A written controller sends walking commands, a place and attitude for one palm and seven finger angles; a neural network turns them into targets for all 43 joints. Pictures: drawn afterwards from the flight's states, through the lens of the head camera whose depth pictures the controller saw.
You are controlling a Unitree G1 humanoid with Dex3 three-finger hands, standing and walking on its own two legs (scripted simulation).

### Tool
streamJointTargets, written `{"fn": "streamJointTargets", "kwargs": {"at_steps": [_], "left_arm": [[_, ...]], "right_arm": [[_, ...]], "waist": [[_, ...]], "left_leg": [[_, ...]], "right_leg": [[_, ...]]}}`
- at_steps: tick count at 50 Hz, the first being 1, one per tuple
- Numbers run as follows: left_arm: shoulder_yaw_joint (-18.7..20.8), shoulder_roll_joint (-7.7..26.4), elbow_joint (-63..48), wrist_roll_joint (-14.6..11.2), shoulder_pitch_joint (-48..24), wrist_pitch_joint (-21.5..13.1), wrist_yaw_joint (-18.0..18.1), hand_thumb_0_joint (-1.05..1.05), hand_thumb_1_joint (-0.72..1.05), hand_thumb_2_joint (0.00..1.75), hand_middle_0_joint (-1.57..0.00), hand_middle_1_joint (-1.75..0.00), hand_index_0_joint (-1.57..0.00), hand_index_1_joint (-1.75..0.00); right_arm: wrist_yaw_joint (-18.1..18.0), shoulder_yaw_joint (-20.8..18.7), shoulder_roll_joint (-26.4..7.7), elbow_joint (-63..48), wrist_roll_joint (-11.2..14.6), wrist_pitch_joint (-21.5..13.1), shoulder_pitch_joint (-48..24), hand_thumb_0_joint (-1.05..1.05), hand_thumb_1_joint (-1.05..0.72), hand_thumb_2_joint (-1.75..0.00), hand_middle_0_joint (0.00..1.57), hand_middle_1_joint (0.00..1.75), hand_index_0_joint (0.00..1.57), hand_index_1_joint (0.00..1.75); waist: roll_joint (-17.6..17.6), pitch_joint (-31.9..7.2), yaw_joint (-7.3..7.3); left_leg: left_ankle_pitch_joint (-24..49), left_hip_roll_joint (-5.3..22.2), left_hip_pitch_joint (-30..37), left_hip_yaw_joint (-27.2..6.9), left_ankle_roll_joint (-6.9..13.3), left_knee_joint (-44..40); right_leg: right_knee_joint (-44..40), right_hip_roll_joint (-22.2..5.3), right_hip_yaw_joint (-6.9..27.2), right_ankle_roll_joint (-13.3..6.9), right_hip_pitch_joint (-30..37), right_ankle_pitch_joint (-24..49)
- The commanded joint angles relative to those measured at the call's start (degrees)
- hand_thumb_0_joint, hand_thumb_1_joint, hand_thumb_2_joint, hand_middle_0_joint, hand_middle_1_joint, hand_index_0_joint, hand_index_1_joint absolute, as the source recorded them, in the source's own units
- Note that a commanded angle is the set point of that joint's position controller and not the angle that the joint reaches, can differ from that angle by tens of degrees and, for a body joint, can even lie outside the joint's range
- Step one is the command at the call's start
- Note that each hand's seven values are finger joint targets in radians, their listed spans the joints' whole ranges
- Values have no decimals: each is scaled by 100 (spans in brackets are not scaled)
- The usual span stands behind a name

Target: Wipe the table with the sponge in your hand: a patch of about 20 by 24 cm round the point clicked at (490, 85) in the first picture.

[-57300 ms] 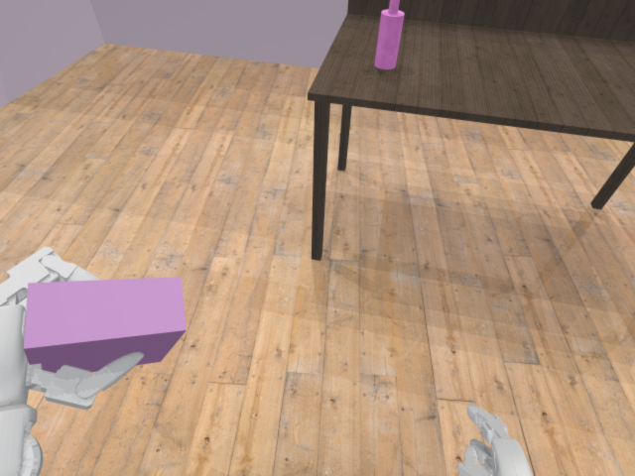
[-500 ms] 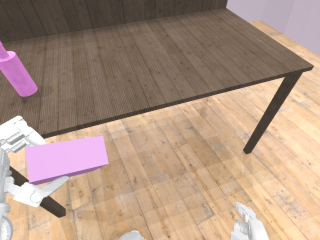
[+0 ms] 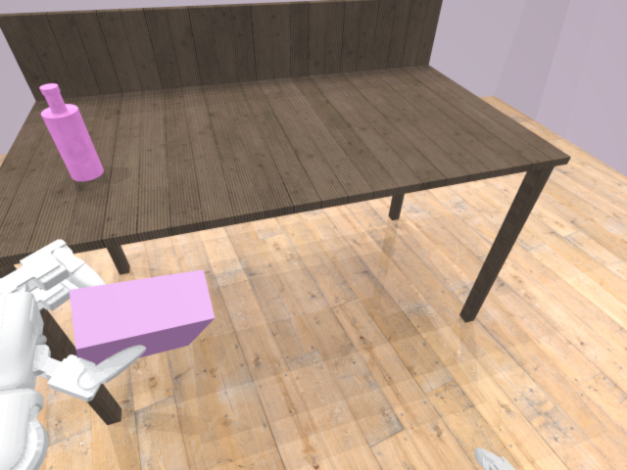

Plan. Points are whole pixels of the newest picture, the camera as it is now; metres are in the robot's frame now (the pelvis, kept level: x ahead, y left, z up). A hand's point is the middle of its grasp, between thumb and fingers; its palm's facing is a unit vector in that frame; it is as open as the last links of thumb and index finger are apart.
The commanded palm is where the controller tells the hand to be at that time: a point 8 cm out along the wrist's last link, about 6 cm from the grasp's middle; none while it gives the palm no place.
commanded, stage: stop stepping back and stand still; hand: left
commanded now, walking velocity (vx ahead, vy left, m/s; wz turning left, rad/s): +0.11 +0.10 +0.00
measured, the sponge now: (158, 318) +0.23 +0.19 +0.14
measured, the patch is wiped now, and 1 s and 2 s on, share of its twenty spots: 0.95 0.95 0.95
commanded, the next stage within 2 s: stand and wait in 0.32 s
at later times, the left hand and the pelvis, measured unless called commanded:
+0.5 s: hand (109, 301) +0.22 +0.22 +0.18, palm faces +0.36 -0.85 -0.37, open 9.2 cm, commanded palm +0.18 +0.27 +0.20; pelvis +0.02 +0.00 +0.01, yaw -1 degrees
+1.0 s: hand (98, 267) +0.26 +0.25 +0.19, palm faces +0.33 -0.84 -0.42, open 9.2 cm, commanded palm +0.21 +0.29 +0.20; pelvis +0.04 +0.02 +0.01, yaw -2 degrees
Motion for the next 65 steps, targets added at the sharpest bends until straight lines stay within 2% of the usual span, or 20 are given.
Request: {"fn": "streamJointTargets", "kwargs": {"at_steps": [1,4,6,8,9,10,11,15,16,17,18,19,23,26,28,31,39,45,53,65], "left_arm": [[743,1364,-1966,-93,-786,-553,85,0,10,130,-120,-160,-120,-160],[677,1291,-1973,-95,-550,-509,279,0,10,130,-120,-160,-120,-160],[647,1168,-1803,-116,-508,-486,358,0,10,130,-120,-160,-120,-160],[625,985,-1794,-128,-701,-474,440,0,10,130,-120,-160,-120,-160],[728,1144,-1713,-26,-911,-375,465,0,10,130,-120,-160,-120,-160],[913,1258,-1608,-4,-957,-359,454,0,10,130,-120,-160,-120,-160],[827,1204,-1521,-36,-926,-343,407,0,10,130,-120,-160,-120,-160],[684,981,-1412,-77,-132,-139,321,0,10,130,-120,-160,-120,-160],[677,1001,-1458,-66,-60,-147,293,0,10,130,-120,-160,-120,-160],[687,1050,-1454,-45,-30,-163,259,0,10,130,-120,-160,-120,-160],[756,1224,-1601,-55,-150,-174,235,0,10,130,-120,-160,-120,-160],[766,1272,-1896,-123,-578,-247,234,0,10,130,-120,-160,-120,-160],[1040,1419,-2258,-99,-382,-481,328,0,10,130,-120,-160,-120,-160],[942,1210,-2069,-135,-248,-484,412,0,10,130,-120,-160,-120,-160],[878,1102,-1892,-163,-185,-447,453,0,10,130,-120,-160,-120,-160],[835,1033,-1373,-136,-68,-316,403,0,10,130,-120,-160,-120,-160],[872,1183,-2062,-126,132,-376,316,0,10,130,-120,-160,-120,-160],[1066,1331,-2148,-150,308,-372,366,0,10,130,-120,-160,-120,-160],[732,1031,-1579,-160,-108,-259,337,0,10,130,-120,-160,-120,-160],[814,1176,-1753,-101,-266,-313,401,0,10,130,-120,-160,-120,-160]], "right_arm": [[-69,-189,-469,-1228,-2,-348,-848,0,-90,-90,20,30,20,30],[-198,-132,-434,-1302,-36,-447,-904,0,-90,-90,20,30,20,30],[-287,-123,-538,-1324,-81,-483,-881,0,-90,-90,20,30,20,30],[-270,-134,-763,-1337,-77,-466,-851,0,-90,-90,20,30,20,30],[-246,-129,-663,-1394,-29,-458,-859,0,-90,-90,20,30,20,30],[-251,-229,-626,-1548,-25,-460,-1020,0,-90,-90,20,30,20,30],[-182,-182,-528,-1330,19,-465,-753,0,-90,-90,20,30,20,30],[-26,-95,-529,-1476,62,-416,-1098,0,-90,-90,20,30,20,30],[-9,-100,-560,-1515,35,-369,-1172,0,-90,-90,20,30,20,30],[12,-151,-548,-1503,6,-328,-1125,0,-90,-90,20,30,20,30],[41,-209,-505,-1519,7,-306,-1114,0,-90,-90,20,30,20,30],[38,-199,-511,-1472,19,-362,-1153,0,-90,-90,20,30,20,30],[19,-213,-439,-1334,11,-385,-958,0,-90,-90,20,30,20,30],[-90,-143,-438,-1327,-14,-331,-1038,0,-90,-90,20,30,20,30],[-143,-252,-628,-1392,11,-302,-1139,0,-90,-90,20,30,20,30],[-136,-298,-680,-1442,112,-236,-1033,0,-90,-90,20,30,20,30],[-43,-300,-659,-1611,71,-169,-1109,0,-90,-90,20,30,20,30],[-63,-260,-649,-1652,48,-101,-1148,0,-90,-90,20,30,20,30],[-104,-234,-643,-1569,45,-69,-1152,0,-90,-90,20,30,20,30],[-108,-196,-651,-1520,-21,-145,-1279,0,-90,-90,20,30,20,30]], "waist": [[-357,188,-255],[-717,-67,-154],[-73,-75,-172],[1854,134,-155],[1815,258,-171],[1132,-30,16],[1089,-15,-135],[1202,343,-78],[696,372,-1],[-419,356,11],[-1713,199,-35],[-1658,186,-82],[-156,-389,-97],[43,-440,-116],[430,-241,7],[14,-104,-43],[161,-796,-52],[549,-653,-39],[135,-415,-69],[398,-209,-30]], "left_leg": [[250,296,533,160,82,-853],[0,86,1736,648,167,-2498],[-484,74,2147,508,251,-3542],[-2377,1378,1789,-1788,788,-5224],[-2572,1758,1113,-2152,984,-5665],[-1386,1607,1137,-1722,853,-5349],[-1625,1399,1238,-1521,732,-5258],[-1595,1016,236,-680,409,-4837],[-1342,849,-81,-443,304,-4193],[-864,410,-353,70,156,-2940],[-438,-12,-646,387,-36,-1434],[-373,-2,-684,271,-97,-621],[-59,219,426,102,-29,-2009],[1293,65,1683,211,12,-3624],[1489,623,1854,-523,217,-4089],[1730,551,1566,-441,209,-3654],[3374,475,1921,-141,55,-3504],[3125,527,1847,-302,48,-3735],[1932,437,1757,-275,54,-3835],[1136,365,1429,-414,57,-4139]], "right_leg": [[-2388,-1810,1902,-392,-1083,-2437],[-2112,-1664,1526,-299,-1116,-2797],[-1329,-1257,1264,-144,-1043,-2772],[806,-151,302,337,-1243,-1843],[2046,18,282,438,-1068,-1596],[2256,-145,388,437,-819,-1457],[2064,-164,323,466,-844,-1380],[52,-57,48,441,591,-917],[-683,-89,190,377,1092,-598],[-1318,-478,876,116,1247,-647],[-2090,-1562,2753,-325,1143,-759],[-2136,-2018,3013,-545,1124,637],[-1251,-1873,1994,-517,1167,2424],[-993,-1251,1289,-50,805,1334],[-880,-684,1006,272,471,496],[-1091,-542,1101,396,674,906],[-713,-720,910,342,1336,2804],[-808,-600,868,324,1131,2060],[-1192,-601,1041,325,802,1230],[-1384,-570,978,284,762,488]]}}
